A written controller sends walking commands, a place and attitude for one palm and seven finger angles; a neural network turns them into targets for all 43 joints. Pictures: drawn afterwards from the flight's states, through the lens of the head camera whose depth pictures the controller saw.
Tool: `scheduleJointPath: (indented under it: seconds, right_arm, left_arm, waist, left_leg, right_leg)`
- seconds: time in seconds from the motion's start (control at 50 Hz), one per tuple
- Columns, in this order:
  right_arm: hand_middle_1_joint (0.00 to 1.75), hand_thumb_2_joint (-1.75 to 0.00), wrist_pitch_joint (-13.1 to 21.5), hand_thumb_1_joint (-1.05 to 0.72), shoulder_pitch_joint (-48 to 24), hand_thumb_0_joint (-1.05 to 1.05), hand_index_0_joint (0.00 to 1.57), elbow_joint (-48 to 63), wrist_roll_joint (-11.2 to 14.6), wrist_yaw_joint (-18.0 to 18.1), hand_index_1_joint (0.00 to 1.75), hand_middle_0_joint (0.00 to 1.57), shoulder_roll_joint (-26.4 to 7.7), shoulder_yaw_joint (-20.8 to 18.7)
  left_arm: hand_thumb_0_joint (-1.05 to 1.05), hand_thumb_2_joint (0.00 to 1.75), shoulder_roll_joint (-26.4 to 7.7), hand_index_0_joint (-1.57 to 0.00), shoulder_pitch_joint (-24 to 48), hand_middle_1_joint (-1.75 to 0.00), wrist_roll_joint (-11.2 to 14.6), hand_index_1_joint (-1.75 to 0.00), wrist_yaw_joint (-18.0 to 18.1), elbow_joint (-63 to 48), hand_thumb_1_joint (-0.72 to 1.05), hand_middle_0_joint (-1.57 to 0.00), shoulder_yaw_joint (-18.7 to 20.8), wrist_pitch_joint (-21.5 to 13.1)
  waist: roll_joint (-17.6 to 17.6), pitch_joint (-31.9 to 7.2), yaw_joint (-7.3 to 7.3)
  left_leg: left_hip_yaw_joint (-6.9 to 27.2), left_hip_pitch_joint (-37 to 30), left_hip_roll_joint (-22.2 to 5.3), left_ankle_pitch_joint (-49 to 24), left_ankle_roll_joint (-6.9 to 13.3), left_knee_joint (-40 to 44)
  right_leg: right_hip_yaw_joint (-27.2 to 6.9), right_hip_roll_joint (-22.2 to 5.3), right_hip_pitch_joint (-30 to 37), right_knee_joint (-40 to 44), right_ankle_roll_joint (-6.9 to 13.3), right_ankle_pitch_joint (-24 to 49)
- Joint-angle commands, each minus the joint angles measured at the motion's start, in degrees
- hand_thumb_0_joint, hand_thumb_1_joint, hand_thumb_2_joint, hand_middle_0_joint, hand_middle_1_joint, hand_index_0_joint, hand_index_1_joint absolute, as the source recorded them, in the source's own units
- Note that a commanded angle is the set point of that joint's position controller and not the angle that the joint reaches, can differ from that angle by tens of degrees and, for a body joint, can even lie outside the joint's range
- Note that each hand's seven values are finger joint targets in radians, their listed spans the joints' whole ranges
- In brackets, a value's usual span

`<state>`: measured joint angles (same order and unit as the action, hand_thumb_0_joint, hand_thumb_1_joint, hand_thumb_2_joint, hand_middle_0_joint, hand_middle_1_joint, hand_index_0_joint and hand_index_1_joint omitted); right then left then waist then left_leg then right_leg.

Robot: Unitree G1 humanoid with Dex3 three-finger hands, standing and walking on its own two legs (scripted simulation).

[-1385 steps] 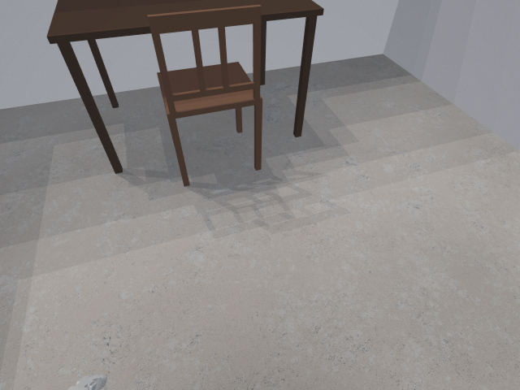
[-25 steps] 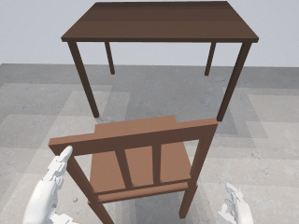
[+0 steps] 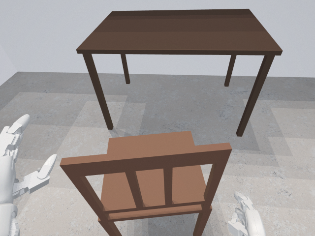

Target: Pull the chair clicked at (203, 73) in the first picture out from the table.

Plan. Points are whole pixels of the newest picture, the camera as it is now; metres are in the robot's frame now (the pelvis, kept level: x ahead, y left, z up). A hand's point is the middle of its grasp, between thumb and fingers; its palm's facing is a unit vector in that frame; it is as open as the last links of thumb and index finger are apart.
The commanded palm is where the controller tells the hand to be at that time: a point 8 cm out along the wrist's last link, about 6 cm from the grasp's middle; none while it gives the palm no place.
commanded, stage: draw the hand back to the body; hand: left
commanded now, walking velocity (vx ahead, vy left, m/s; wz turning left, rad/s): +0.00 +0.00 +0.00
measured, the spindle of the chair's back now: (135, 189) +0.28 +0.12 -0.10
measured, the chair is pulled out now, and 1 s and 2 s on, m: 0.61 0.61 0.61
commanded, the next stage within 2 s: step back with the hand held close in 0.46 s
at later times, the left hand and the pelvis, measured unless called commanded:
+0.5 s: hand (45, 160) +0.21 +0.26 +0.16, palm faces +0.43 -0.80 -0.43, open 7.4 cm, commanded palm +0.15 +0.30 +0.18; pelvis +0.01 +0.00 +0.01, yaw -2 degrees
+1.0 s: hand (29, 182) +0.16 +0.27 +0.15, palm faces +0.30 -0.80 -0.52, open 7.4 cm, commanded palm +0.11 +0.31 +0.18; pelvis -0.04 +0.02 +0.00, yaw -2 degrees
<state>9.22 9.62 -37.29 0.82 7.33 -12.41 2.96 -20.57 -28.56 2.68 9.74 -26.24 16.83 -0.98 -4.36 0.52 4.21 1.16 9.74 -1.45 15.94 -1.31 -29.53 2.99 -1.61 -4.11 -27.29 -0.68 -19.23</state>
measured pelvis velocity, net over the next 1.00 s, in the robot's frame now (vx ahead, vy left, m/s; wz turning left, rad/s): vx -0.04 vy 0.02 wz -0.04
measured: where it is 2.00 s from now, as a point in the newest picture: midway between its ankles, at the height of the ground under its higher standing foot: outside the picture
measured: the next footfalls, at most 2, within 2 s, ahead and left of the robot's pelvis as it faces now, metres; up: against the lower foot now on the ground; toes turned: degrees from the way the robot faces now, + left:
right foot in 1.60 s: -0.14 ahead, -0.10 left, +0.00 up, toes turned -3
left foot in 1.82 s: -0.10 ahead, +0.12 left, +0.00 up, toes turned -4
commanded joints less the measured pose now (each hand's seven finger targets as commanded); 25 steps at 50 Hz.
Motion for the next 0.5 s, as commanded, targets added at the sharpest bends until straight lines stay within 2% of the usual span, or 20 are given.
scheduleJointPath:
  seconds: [0.0,0.06,0.1,0.14,0.16,0.18,0.2,0.26,0.28,0.32,0.38,0.4,0.44,0.48]
  right_arm:
    - [0.30,-0.90,0.69,-0.90,-7.97,0.00,0.20,8.64,0.03,-0.80,0.30,0.20,-5.90,-3.32]
    - [0.30,-0.90,-0.53,-0.90,-8.43,0.00,0.20,9.28,-0.07,-1.28,0.30,0.20,-6.10,-3.50]
    - [0.30,-0.90,-1.12,-0.90,-8.48,0.00,0.20,9.32,-0.18,-1.47,0.30,0.20,-5.83,-3.53]
    - [0.30,-0.90,-1.06,-0.90,-8.76,0.00,0.20,10.00,-0.16,-1.84,0.30,0.20,-5.67,-3.52]
    - [0.30,-0.90,-0.91,-0.90,-8.81,0.00,0.20,10.18,-0.22,-1.87,0.30,0.20,-5.69,-3.64]
    - [0.30,-0.90,-0.84,-0.90,-8.96,0.00,0.20,10.09,-0.21,-1.80,0.30,0.20,-5.87,-3.65]
    - [0.30,-0.90,-0.71,-0.90,-8.68,0.00,0.20,10.22,-0.30,-1.82,0.30,0.20,-5.79,-3.65]
    - [0.30,-0.90,-0.64,-0.90,-8.59,0.00,0.20,10.13,-0.17,-1.71,0.30,0.20,-5.68,-3.85]
    - [0.30,-0.90,-0.87,-0.90,-8.67,0.00,0.20,9.71,-0.11,-1.55,0.30,0.20,-5.79,-3.91]
    - [0.30,-0.90,-1.26,-0.90,-8.40,0.00,0.20,9.57,0.01,-1.53,0.30,0.20,-5.68,-3.98]
    - [0.30,-0.90,-1.95,-0.90,-8.35,0.00,0.20,9.12,0.09,-1.57,0.30,0.20,-6.04,-4.27]
    - [0.30,-0.90,-1.97,-0.90,-8.39,0.00,0.20,9.35,0.06,-1.65,0.30,0.20,-6.14,-4.32]
    - [0.30,-0.90,-1.91,-0.90,-8.57,0.00,0.20,9.57,-0.01,-1.76,0.30,0.20,-6.14,-4.30]
    - [0.30,-0.90,-1.76,-0.90,-8.63,0.00,0.20,9.28,-0.10,-1.67,0.30,0.20,-6.29,-4.35]
  left_arm:
    - [0.00,0.85,-6.63,-0.19,2.02,-0.28,0.45,-0.28,-0.77,-3.19,0.79,-0.19,6.48,-3.14]
    - [0.00,0.90,-10.51,-0.20,6.70,-0.30,0.45,-0.30,-1.36,-5.83,0.90,-0.20,9.94,-4.21]
    - [0.00,0.90,-9.20,-0.20,5.40,-0.30,0.49,-0.30,-1.71,-6.08,0.90,-0.20,8.73,-4.37]
    - [0.00,0.90,-9.30,-0.20,5.13,-0.30,0.58,-0.30,-1.93,-9.03,0.90,-0.20,8.28,-4.57]
    - [0.00,0.90,-10.17,-0.20,5.07,-0.30,0.52,-0.30,-1.81,-10.23,0.90,-0.20,8.99,-4.69]
    - [0.00,0.90,-11.34,-0.20,5.73,-0.30,0.45,-0.30,-1.71,-11.92,0.90,-0.20,9.42,-4.82]
    - [0.00,0.90,-11.30,-0.20,5.43,-0.30,0.42,-0.30,-1.57,-12.76,0.90,-0.20,9.67,-4.85]
    - [0.00,0.90,-11.38,-0.20,4.31,-0.30,0.52,-0.30,-1.29,-12.27,0.90,-0.20,10.26,-4.61]
    - [0.00,0.90,-12.16,-0.20,4.88,-0.30,0.52,-0.30,-1.23,-11.30,0.90,-0.20,10.85,-4.36]
    - [0.00,0.90,-10.43,-0.20,4.40,-0.30,0.53,-0.30,-1.30,-9.55,0.90,-0.20,9.94,-4.17]
    - [0.00,0.90,-9.95,-0.20,5.11,-0.30,0.61,-0.30,-1.63,-7.52,0.90,-0.20,9.33,-3.94]
    - [0.00,0.90,-9.54,-0.20,5.47,-0.30,0.54,-0.30,-1.73,-8.42,0.90,-0.20,8.87,-4.17]
    - [0.00,0.90,-9.46,-0.20,5.05,-0.30,0.51,-0.30,-1.74,-8.65,0.90,-0.20,8.69,-4.32]
    - [0.00,0.90,-10.66,-0.20,5.74,-0.30,0.44,-0.30,-1.64,-8.99,0.90,-0.20,9.28,-4.36]
  waist:
    - [7.37,-0.77,-0.93]
    - [4.51,-2.81,-0.51]
    - [0.64,-2.58,-0.43]
    - [-0.41,-5.02,-0.30]
    - [0.39,-6.12,-0.20]
    - [-1.54,-6.34,-0.17]
    - [-1.88,-7.17,-0.13]
    - [1.29,-7.13,-0.31]
    - [1.56,-5.62,-0.38]
    - [0.77,-4.54,-0.71]
    - [2.98,-2.81,-1.08]
    - [1.63,-3.95,-1.02]
    - [1.48,-4.71,-0.74]
    - [0.92,-4.46,-0.74]
  left_leg:
    - [-0.13,-5.19,-1.16,-15.51,2.67,4.61]
    - [-0.67,-6.20,-0.99,-16.54,2.82,4.97]
    - [-0.93,-6.56,-0.91,-18.11,2.57,5.28]
    - [-1.22,-8.09,-0.94,-20.09,2.66,5.14]
    - [-1.22,-8.49,-0.97,-20.78,2.68,5.14]
    - [-1.15,-8.61,-0.96,-21.73,2.50,5.08]
    - [-1.07,-8.97,-0.91,-22.00,2.44,5.24]
    - [-1.40,-9.27,-1.10,-22.77,2.54,5.01]
    - [-1.29,-8.58,-1.12,-22.30,2.42,5.17]
    - [-1.78,-8.65,-1.15,-21.49,2.43,5.21]
    - [-1.69,-8.21,-1.31,-20.48,2.51,5.38]
    - [-1.84,-8.84,-1.24,-20.40,2.56,5.41]
    - [-1.67,-9.05,-1.27,-20.23,2.58,5.66]
    - [-1.52,-8.84,-1.28,-19.29,2.48,5.96]
  right_leg:
    - [-0.06,-0.37,-4.46,5.66,1.36,19.24]
    - [-0.71,-0.74,-2.87,6.21,1.33,21.06]
    - [-0.79,-0.81,-2.23,6.23,1.62,22.38]
    - [-0.89,-0.88,-1.06,6.24,1.58,24.41]
    - [-0.82,-0.83,-0.40,6.12,1.56,25.12]
    - [-1.05,-0.84,0.06,5.97,1.80,25.82]
    - [-0.94,-0.76,0.29,5.90,1.78,25.68]
    - [-0.84,-0.67,0.13,6.24,1.61,27.22]
    - [-0.84,-0.65,-0.14,6.52,1.72,27.10]
    - [-0.88,-0.64,-1.01,6.78,1.54,26.63]
    - [-0.94,-0.53,-1.66,7.55,1.54,26.12]
    - [-0.99,-0.61,-1.49,7.40,1.45,25.67]
    - [-0.87,-0.59,-1.28,7.40,1.43,24.59]
    - [-0.99,-0.63,-1.20,7.65,1.59,23.56]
